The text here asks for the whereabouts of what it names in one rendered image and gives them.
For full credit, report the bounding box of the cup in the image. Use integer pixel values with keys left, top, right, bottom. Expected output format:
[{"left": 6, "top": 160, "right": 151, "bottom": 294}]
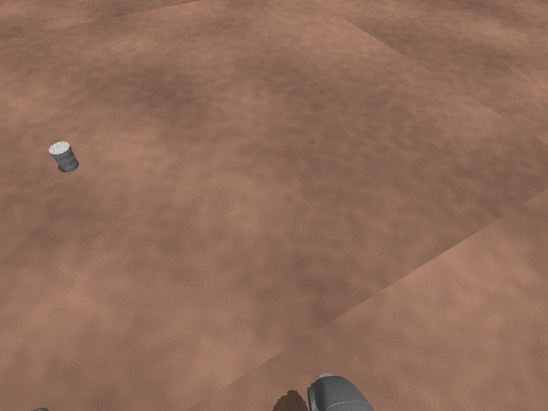
[{"left": 49, "top": 141, "right": 78, "bottom": 171}]

